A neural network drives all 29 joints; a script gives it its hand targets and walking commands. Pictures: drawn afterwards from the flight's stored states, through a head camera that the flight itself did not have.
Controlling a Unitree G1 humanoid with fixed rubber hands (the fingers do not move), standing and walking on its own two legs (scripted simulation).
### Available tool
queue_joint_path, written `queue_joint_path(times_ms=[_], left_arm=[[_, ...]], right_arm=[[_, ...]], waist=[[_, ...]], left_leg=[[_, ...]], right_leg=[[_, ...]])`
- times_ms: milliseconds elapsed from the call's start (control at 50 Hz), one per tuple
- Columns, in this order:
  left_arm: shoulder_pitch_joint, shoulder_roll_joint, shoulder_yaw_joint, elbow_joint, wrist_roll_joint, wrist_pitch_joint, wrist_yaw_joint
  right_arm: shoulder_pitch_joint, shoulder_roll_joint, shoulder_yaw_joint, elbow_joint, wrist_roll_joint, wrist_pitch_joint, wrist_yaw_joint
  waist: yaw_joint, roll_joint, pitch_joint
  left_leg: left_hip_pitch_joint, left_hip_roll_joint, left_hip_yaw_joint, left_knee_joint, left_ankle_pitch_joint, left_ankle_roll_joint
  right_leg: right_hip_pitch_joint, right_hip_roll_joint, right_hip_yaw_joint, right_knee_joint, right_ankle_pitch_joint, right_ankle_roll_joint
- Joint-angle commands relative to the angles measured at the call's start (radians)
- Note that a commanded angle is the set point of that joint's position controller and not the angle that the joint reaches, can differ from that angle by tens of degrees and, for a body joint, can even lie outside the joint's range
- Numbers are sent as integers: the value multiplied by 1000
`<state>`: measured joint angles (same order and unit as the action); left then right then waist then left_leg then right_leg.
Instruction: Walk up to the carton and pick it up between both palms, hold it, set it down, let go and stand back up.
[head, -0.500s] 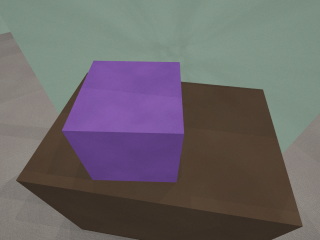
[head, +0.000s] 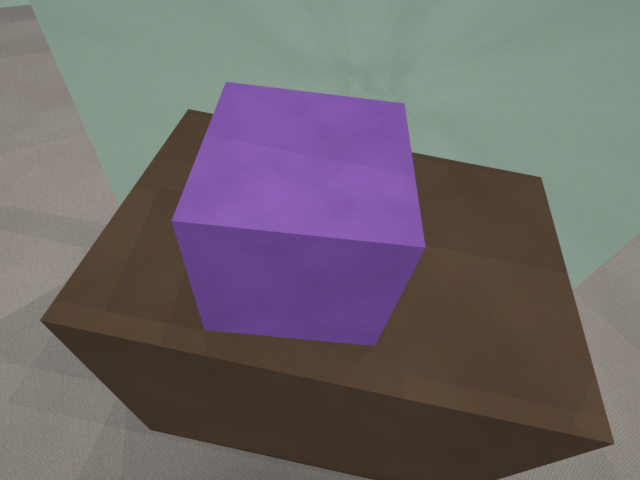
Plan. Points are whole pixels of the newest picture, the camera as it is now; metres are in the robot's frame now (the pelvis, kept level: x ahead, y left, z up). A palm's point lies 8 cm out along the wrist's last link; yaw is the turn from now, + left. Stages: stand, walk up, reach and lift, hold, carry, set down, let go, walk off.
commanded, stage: walk up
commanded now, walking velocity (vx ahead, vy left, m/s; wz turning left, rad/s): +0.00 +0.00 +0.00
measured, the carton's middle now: (302, 218) +0.46 +0.05 +0.03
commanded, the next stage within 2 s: none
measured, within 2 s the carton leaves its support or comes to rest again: neither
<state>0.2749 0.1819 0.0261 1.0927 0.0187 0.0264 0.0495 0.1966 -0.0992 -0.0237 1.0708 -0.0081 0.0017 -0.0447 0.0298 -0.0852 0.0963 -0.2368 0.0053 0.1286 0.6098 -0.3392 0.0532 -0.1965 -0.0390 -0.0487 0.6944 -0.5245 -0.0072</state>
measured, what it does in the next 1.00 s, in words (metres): steps on the spot: right foot, then right foot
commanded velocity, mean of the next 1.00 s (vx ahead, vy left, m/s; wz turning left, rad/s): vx -0.05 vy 0.01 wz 0.00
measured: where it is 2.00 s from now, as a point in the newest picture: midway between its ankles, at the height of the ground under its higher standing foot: outside the picture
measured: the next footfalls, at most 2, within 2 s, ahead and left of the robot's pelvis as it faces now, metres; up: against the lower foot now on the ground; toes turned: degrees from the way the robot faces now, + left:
right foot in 0.24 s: +0.01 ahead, -0.11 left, +0.00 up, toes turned -2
right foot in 1.00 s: -0.07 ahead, -0.09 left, +0.00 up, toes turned -4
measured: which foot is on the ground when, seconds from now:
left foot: down 0.00-1.00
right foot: up 0.00-0.22, down 0.24-0.72, up 0.74-0.98, down 1.00-1.00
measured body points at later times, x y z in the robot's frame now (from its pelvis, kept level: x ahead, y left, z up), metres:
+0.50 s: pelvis +0.00 +0.02 +0.02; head +0.02 +0.02 +0.47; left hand -0.02 +0.22 -0.15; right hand -0.01 -0.18 -0.14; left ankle -0.01 +0.08 -0.73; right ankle -0.03 -0.11 -0.73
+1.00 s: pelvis -0.05 +0.03 -0.01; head -0.04 +0.03 +0.44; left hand -0.02 +0.25 -0.16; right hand +0.00 -0.18 -0.16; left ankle -0.01 +0.08 -0.73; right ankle -0.11 -0.08 -0.72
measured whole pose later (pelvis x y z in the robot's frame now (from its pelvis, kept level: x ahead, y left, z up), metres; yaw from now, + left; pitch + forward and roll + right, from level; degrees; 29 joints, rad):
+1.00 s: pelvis -0.05 +0.03 -0.01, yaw -2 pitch -2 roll +2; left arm 0.21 0.14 0.04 1.10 0.02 0.05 0.03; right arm 0.19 -0.13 -0.02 1.03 -0.01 0.01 -0.05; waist 0.01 -0.03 0.05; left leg -0.30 -0.06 0.23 0.57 -0.25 0.12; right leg -0.22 -0.06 0.00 0.71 -0.44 0.00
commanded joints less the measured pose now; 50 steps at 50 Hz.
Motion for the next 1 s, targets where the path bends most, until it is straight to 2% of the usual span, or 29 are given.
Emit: queue_joint_path(times_ms=[0, 40, 80, 120, 160, 220, 260, 280, 320, 380, 500, 520, 540, 560, 580, 600, 620, 640, 660, 680, 700, 720, 740, 760, 780, 820, 900, 960, 980], left_arm=[[12, 56, 9, -31, -14, 23, -6], [59, 27, 3, 7, -12, 28, -15], [95, -6, -9, 42, -11, 24, -12], [14, 1, -15, 25, -13, 19, -6], [16, -4, -15, 25, -16, 17, -9], [110, -23, -30, 63, -11, 4, 0], [69, 16, -33, 50, -9, -17, 0], [29, 33, -29, 64, -18, -17, -6], [20, 2, -31, 64, -5, -23, -12], [49, 2, -35, 57, -14, -43, -4], [96, -1, -39, 62, -9, -46, -3], [75, 172, 24, 14, 6, -48, 21], [68, 153, 18, 38, -29, -39, 15], [66, 106, 12, 47, -30, -32, 13], [171, 101, 23, 24, -4, -33, 31], [250, 152, 36, 41, 0, -30, 36], [133, 127, 25, 42, -24, -14, 26], [40, 141, 35, 22, -19, -2, 25], [5, 107, 36, -2, -8, 9, 19], [-1, 57, 22, -4, -4, 22, 17], [-36, 7, 11, -27, 1, 36, 19], [-28, -8, 15, -41, -3, 53, 24], [-34, -2, 23, -49, 5, 56, 21], [2, -25, 6, -33, 14, 51, 6], [0, -29, 2, -27, 12, 47, -15], [6, 2, 18, -13, 11, 43, -31], [12, 9, 16, -3, 6, 25, -14], [50, 3, 9, 21, -8, 18, -7], [89, -11, 5, 49, -3, 15, -5]], right_arm=[[61, -101, 1, -27, -4, -13, 1], [56, -102, 11, -36, -9, -21, -14], [85, -111, 8, -27, -5, -25, -9], [112, -86, 15, -11, 6, -27, 2], [114, -97, 14, -2, -6, -29, -2], [69, -138, 3, -17, 5, -23, 2], [89, -87, 13, -27, 16, -22, 11], [139, -60, 22, -2, 15, -17, 12], [156, -111, 11, 4, 10, -17, 13], [187, -95, 17, 33, 3, -31, 15], [198, -89, 18, 27, 6, -30, 12], [118, -280, -30, 18, -8, 3, -4], [147, -135, -11, -24, -9, -13, -9], [157, -137, -11, -18, -5, -19, -10], [120, -245, -40, -10, -10, 12, -6], [85, -213, -43, -46, -12, 24, -2], [115, -57, -17, -78, 6, 15, -2], [159, -66, -15, -74, 1, 13, -5], [187, -103, -32, -79, 4, 11, -10], [228, -175, -53, -73, -3, 13, -14], [277, -216, -58, -59, -8, 16, -19], [276, -267, -63, -60, -4, 15, -21], [217, -256, -64, -74, -5, 18, -23], [200, -205, -44, -55, -2, 15, -14], [103, -168, -28, -76, -6, 22, -14], [-44, -157, -20, -113, -12, 21, -18], [6, -175, -11, -93, -2, -8, -7], [78, -180, -11, -49, -1, -3, -2], [82, -170, -13, -40, 3, 1, 2]], waist=[[-22, 329, 28], [8, 226, 38], [1, 165, 4], [-27, 163, 12], [-20, 172, -5], [25, 146, -12], [-12, 40, 21], [-34, -44, 54], [-36, -87, 64], [-38, -8, 12], [-38, 88, 14], [39, 222, 84], [-44, 31, 12], [-36, 40, -38], [60, 255, -96], [80, 172, -153], [-31, -76, -189], [-54, -127, -166], [-58, -40, -164], [-90, 65, -157], [-113, 169, -142], [-108, 211, -167], [-94, 213, -162], [-82, 202, -202], [-41, 214, -110], [9, 240, -10], [-12, 127, -21], [-17, 96, -37], [-9, 98, -23]], left_leg=[[-21, 291, -319, -409, 460, 103], [84, 263, -207, -366, 579, 87], [86, 265, -212, -359, 502, 98], [17, 252, -232, -378, 460, 104], [31, 236, -225, -377, 427, 113], [28, 198, -194, -356, 246, 73], [9, 123, -158, -369, 158, 28], [97, 98, -142, -374, 121, 18], [158, 124, -161, -349, 153, 16], [140, 117, -145, -360, 283, 20], [156, 109, -137, -377, 229, 11], [-14, 71, -46, -162, 492, -17], [78, 155, -110, -170, 640, 10], [130, 200, -117, -149, 844, 22], [25, 100, -12, -30, 701, 8], [-85, 46, 1, 120, 405, -26], [56, 53, -53, 95, 195, -21], [100, 83, -74, 35, 216, -17], [182, 148, -134, 4, 422, 9], [226, 294, -244, -114, 690, 69], [198, 444, -346, -180, 999, 136], [119, 494, -409, -218, 943, 176], [47, 492, -418, -248, 855, 218], [-20, 402, -417, -386, 32, 188], [-119, 335, -388, -477, -274, 154], [-184, 290, -317, -510, -291, 139], [-107, 292, -273, -399, 51, 150], [-47, 256, -271, -384, 50, 119], [-102, 246, -271, -399, -9, 95]], right_leg=[[-45, -14, 77, 90, -16, -14], [-133, -16, 54, 124, 43, -5], [-96, -14, 48, 107, 51, 8], [-20, -22, 61, -9, 71, 7], [4, -23, 36, -89, 98, 13], [97, -48, 46, -320, 335, 9], [66, -115, 139, -368, 430, -11], [-39, -99, 138, -358, 355, -20], [-73, -59, 94, -386, 330, -7], [52, -82, 107, -391, 433, -14], [31, -87, 89, -408, 395, -19], [54, -248, 155, -264, 951, -48], [14, -159, 83, -183, 897, -36], [-4, -111, 35, -147, 731, -19], [105, -244, 117, -141, 899, -70], [182, -362, 252, -186, 1114, -142], [32, -269, 160, -205, 1045, -160], [-65, -232, 121, -181, 898, -134], [-181, -172, 75, -119, 701, -93], [-256, -58, -25, 47, 381, -9], [-304, 38, -67, 286, -99, 38], [-264, 49, 19, 433, -181, 46], [-261, 47, 52, 525, -175, 46], [-184, -13, 106, 438, -42, 11], [-192, -12, 95, 408, 12, 12], [-182, 3, 57, 391, 83, 17], [-71, -20, 39, 85, 60, 11], [14, -9, 20, -173, 119, -4], [105, -15, 20, -303, 235, -15]])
